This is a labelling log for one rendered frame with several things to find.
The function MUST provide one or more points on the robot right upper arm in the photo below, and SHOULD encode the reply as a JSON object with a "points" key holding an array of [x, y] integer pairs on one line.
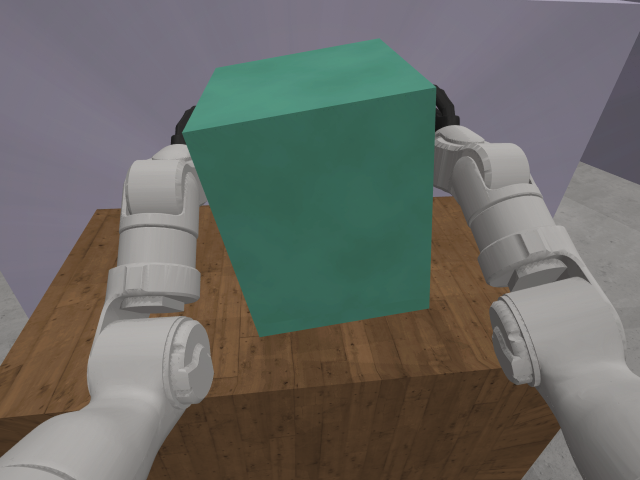
{"points": [[562, 339]]}

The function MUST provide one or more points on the robot right forearm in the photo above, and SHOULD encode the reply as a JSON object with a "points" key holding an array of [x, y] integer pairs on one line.
{"points": [[520, 245]]}

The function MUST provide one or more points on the robot right hand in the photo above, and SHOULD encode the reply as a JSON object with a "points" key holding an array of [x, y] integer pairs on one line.
{"points": [[445, 114]]}

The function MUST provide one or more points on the robot left upper arm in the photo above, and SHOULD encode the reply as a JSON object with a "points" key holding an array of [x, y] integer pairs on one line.
{"points": [[143, 374]]}

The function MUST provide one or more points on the robot left forearm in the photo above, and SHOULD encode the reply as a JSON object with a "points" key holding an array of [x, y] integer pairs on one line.
{"points": [[159, 224]]}

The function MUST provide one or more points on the pedestal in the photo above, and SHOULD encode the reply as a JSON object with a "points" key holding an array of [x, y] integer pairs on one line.
{"points": [[418, 395]]}

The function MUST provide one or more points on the robot left hand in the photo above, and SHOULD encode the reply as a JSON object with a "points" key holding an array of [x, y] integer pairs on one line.
{"points": [[178, 137]]}

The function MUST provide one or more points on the carton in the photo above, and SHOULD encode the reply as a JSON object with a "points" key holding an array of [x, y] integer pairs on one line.
{"points": [[318, 168]]}

